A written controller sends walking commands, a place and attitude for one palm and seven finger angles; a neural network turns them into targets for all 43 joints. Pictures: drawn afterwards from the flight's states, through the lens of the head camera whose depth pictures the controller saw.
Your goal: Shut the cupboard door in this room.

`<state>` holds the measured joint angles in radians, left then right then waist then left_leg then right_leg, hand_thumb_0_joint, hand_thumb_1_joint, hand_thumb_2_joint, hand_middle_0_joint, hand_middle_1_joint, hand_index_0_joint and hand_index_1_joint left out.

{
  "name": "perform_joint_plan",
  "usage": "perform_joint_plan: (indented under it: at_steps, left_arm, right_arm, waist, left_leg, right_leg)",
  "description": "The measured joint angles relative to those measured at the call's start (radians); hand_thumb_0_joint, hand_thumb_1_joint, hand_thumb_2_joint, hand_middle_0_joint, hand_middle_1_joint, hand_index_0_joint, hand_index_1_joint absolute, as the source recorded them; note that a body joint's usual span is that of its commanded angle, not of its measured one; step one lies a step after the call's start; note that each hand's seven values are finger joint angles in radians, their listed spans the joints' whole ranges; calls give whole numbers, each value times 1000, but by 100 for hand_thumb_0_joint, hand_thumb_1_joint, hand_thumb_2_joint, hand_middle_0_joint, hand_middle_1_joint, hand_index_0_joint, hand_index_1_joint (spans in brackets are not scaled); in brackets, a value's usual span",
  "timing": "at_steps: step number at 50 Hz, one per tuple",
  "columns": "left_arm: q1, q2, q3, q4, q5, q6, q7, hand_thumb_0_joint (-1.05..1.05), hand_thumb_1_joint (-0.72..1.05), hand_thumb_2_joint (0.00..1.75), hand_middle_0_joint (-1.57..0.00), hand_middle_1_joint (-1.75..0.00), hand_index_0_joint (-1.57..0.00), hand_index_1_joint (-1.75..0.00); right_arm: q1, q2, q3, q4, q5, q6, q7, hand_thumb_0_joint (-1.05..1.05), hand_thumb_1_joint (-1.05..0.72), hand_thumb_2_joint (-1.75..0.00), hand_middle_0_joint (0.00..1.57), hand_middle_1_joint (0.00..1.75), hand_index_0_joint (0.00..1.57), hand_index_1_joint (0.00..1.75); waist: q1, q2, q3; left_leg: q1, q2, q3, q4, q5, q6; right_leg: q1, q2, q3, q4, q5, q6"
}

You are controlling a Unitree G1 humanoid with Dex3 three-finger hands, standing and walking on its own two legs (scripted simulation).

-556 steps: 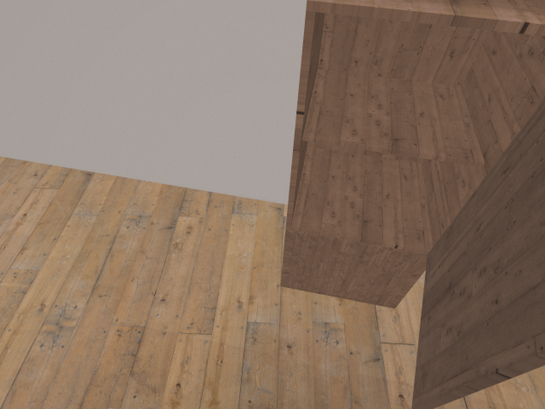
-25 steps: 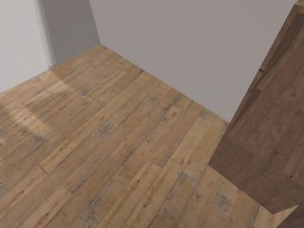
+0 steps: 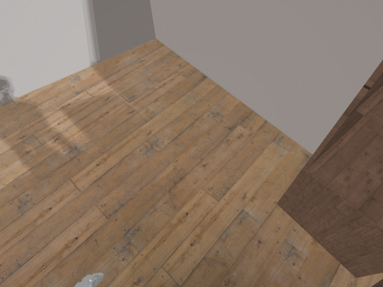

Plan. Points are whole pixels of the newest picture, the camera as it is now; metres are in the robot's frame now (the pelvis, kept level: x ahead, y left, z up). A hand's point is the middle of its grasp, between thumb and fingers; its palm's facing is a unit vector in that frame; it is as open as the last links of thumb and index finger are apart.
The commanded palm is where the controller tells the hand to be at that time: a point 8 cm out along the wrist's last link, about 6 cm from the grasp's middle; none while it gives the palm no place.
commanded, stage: turn or walk to find it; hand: left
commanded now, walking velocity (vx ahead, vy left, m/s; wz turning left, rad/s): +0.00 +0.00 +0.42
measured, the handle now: out of the picture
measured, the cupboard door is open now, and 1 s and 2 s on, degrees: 76 76 76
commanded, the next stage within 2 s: none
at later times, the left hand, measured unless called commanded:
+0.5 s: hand out of the picture -0.04 +0.20 -0.18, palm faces +0.28 -0.93 -0.25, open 7.4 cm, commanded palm none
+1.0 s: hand out of the picture +0.04 +0.23 -0.15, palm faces +0.39 -0.89 -0.25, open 7.4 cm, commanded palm none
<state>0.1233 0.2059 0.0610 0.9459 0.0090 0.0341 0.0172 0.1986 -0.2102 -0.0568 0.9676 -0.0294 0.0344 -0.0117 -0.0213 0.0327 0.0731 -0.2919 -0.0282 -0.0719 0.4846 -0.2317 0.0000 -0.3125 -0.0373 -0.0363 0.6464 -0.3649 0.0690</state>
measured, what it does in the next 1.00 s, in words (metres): steps on the spot, turning left: right foot, then left foot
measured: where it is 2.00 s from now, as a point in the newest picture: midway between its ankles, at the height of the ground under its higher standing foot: outside the picture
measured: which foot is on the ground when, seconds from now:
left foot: down 0.00-0.04, up 0.06-0.50, down 0.52-1.00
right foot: up 0.00-0.00, down 0.02-0.52, up 0.54-1.00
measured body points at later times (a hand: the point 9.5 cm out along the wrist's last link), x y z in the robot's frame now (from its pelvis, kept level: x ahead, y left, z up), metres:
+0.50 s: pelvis -0.01 +0.00 -0.01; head +0.04 +0.02 +0.44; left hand -0.05 +0.25 -0.16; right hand +0.15 -0.23 -0.15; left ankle -0.06 +0.11 -0.73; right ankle -0.02 -0.12 -0.74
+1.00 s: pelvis -0.01 +0.00 +0.00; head +0.05 +0.01 +0.44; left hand +0.02 +0.28 -0.13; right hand +0.12 -0.21 -0.16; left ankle -0.06 +0.10 -0.74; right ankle +0.02 -0.12 -0.72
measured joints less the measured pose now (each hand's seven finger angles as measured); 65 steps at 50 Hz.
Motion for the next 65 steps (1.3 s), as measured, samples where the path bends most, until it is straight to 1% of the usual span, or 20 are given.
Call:
perform_joint_plan:
  at_steps: [1,2,5,8,11,20,23,25,26,27,29,32,36,45,49,51,53,55,59,65]
  left_arm:
    - [-1,0,-2,-10,0,-8,-1,0,91,90,-20,-29,-20,-30]
    - [-2,-7,-4,-15,4,-19,1,0,91,90,-20,-29,-20,-30]
    - [7,-32,-18,-26,11,-29,2,0,91,90,-20,-30,-20,-30]
    - [29,-46,-22,-28,9,-27,5,0,91,90,-20,-30,-20,-30]
    - [49,-51,-27,-25,9,-29,4,0,91,90,-20,-30,-20,-30]
    - [107,-31,-25,-12,20,-28,0,0,91,90,-20,-30,-20,-30]
    - [122,-7,-16,1,23,-21,-1,0,91,90,-20,-30,-20,-30]
    - [133,13,-8,12,19,-15,-1,0,91,90,-20,-30,-20,-30]
    - [142,22,-4,15,15,-10,-1,0,91,90,-20,-30,-20,-30]
    - [140,37,2,21,10,-1,-1,0,91,90,-20,-30,-20,-30]
    - [132,55,8,31,9,21,3,0,91,90,-20,-30,-20,-30]
    - [118,60,13,41,10,33,2,0,91,90,-20,-30,-20,-30]
    - [88,55,10,24,9,27,-5,0,91,90,-20,-29,-20,-30]
    - [-3,24,0,-25,6,23,-3,0,91,90,-20,-29,-20,-30]
    - [-39,-2,-10,-45,-1,11,-4,0,91,90,-20,-29,-20,-30]
    - [-44,-12,-16,-57,-4,-3,-6,0,91,90,-20,-29,-20,-30]
    - [-42,-31,-23,-59,3,-24,-2,0,91,90,-20,-30,-20,-30]
    - [-27,-45,-33,-62,6,-32,-1,0,91,90,-20,-30,-20,-30]
    - [11,-61,-37,-52,3,-30,3,0,91,90,-20,-30,-20,-30]
    - [71,-60,-33,-35,7,-36,3,0,90,90,-20,-30,-20,-30]
  right_arm:
    - [10,-5,-4,-1,3,3,2,1,-91,-90,20,30,21,30]
    - [16,-15,-9,0,7,6,4,1,-91,-90,20,30,20,30]
    - [22,-41,-25,5,7,27,4,1,-91,-90,20,30,20,30]
    - [24,-54,-31,12,3,36,13,1,-91,-90,20,30,20,30]
    - [23,-57,-30,14,5,37,21,1,-91,-90,19,30,20,30]
    - [-33,-40,-10,11,11,45,27,1,-91,-90,19,30,20,30]
    - [-64,-31,-2,-7,14,33,27,1,-91,-90,19,30,20,30]
    - [-77,-26,4,-25,15,20,28,1,-91,-90,19,30,20,30]
    - [-80,-26,6,-35,14,10,29,1,-91,-90,19,30,20,30]
    - [-87,-18,6,-40,12,1,27,1,-91,-90,19,30,20,30]
    - [-96,-6,15,-51,11,-9,23,1,-91,-90,19,30,20,30]
    - [-92,2,22,-59,8,-14,7,1,-91,-90,20,30,20,30]
    - [-73,9,28,-57,10,-18,0,1,-91,-90,20,30,20,30]
    - [0,21,22,-36,2,-11,4,1,-91,-90,20,30,21,30]
    - [32,9,10,-24,-1,-2,4,1,-91,-90,20,30,21,30]
    - [52,1,3,-18,2,2,4,1,-91,-90,20,30,21,30]
    - [60,-17,-8,-7,10,9,6,1,-91,-90,20,30,20,30]
    - [62,-29,-18,-1,9,23,5,1,-91,-90,20,30,20,30]
    - [60,-45,-26,13,5,35,14,1,-91,-90,20,30,20,30]
    - [34,-51,-24,21,5,43,21,1,-91,-90,19,30,20,30]
  waist:
    - [-1,-2,-5]
    - [1,11,-7]
    - [-5,37,-7]
    - [-9,33,-11]
    - [-13,24,-11]
    - [26,-22,11]
    - [44,-41,21]
    - [48,-53,21]
    - [49,-57,14]
    - [50,-77,16]
    - [58,-92,21]
    - [56,-80,14]
    - [48,-63,7]
    - [7,-36,3]
    - [-20,-9,4]
    - [-24,-1,-2]
    - [-22,28,-3]
    - [-28,36,-6]
    - [-30,36,-11]
    - [-14,14,-7]
  left_leg:
    - [-15,-9,-6,23,-9,-9]
    - [-33,-7,-13,59,-25,-16]
    - [-131,-15,-1,344,-228,-32]
    - [-202,3,37,594,-205,-52]
    - [-219,37,54,673,-152,-73]
    - [-124,79,104,443,-197,-84]
    - [-68,72,135,306,-201,-71]
    - [-13,64,157,170,-123,-61]
    - [15,59,162,103,-98,-27]
    - [6,44,163,109,-110,8]
    - [0,34,160,123,-119,40]
    - [23,34,143,71,-88,46]
    - [56,23,117,-8,-42,53]
    - [49,1,50,-37,-14,42]
    - [20,-8,16,-5,-23,22]
    - [-1,-18,1,30,-38,6]
    - [-40,-16,-11,127,-125,-14]
    - [-108,-27,2,337,-249,-29]
    - [-198,6,39,650,-199,-62]
    - [-205,66,47,674,-142,-91]
  right_leg:
    - [35,0,-6,-85,62,-2]
    - [51,6,-18,-117,64,-36]
    - [53,-1,-52,-91,39,-92]
    - [87,-21,-79,-127,50,-99]
    - [113,-35,-108,-154,60,-99]
    - [116,-71,-185,-140,48,-86]
    - [100,-86,-209,-108,33,-70]
    - [83,-100,-228,-66,11,-53]
    - [63,-109,-234,-25,-8,-43]
    - [31,-119,-208,46,-65,-27]
    - [-42,-99,-127,226,-168,-11]
    - [-128,-71,-58,424,-131,4]
    - [-177,-67,-8,486,-42,20]
    - [-126,-41,14,284,-62,31]
    - [-54,-7,4,105,-51,18]
    - [12,4,-7,-52,52,11]
    - [40,15,-31,-98,40,-70]
    - [46,2,-50,-86,27,-100]
    - [99,-22,-91,-136,43,-105]
    - [140,-45,-149,-168,47,-108]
